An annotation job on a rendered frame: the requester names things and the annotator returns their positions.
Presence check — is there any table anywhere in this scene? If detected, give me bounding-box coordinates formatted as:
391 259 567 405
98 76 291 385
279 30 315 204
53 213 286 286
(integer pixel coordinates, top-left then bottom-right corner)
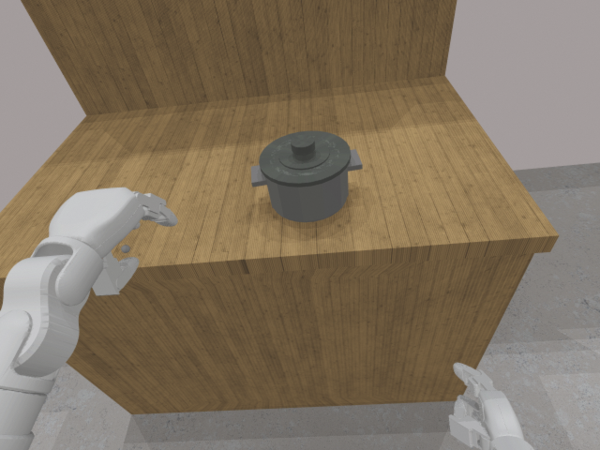
0 0 559 414

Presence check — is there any right robot hand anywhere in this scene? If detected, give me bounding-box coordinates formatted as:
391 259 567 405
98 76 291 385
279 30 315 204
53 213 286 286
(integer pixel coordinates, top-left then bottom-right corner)
449 363 524 450

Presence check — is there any left robot hand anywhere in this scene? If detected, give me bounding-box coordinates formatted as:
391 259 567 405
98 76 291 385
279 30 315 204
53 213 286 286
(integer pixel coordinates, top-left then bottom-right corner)
49 187 178 296

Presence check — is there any pot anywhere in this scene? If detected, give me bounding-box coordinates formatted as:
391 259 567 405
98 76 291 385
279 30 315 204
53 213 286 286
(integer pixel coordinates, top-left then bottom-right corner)
251 149 363 222

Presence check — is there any lid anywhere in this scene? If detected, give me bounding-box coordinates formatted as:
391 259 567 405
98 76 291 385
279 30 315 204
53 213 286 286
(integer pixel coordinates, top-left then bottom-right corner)
259 131 351 188

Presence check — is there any knob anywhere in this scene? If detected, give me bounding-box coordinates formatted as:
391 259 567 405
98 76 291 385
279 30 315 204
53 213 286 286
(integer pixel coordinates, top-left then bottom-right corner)
291 135 315 156

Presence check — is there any left robot forearm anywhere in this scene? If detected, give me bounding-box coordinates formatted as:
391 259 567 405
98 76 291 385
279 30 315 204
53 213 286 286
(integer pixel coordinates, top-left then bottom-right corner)
0 236 103 450

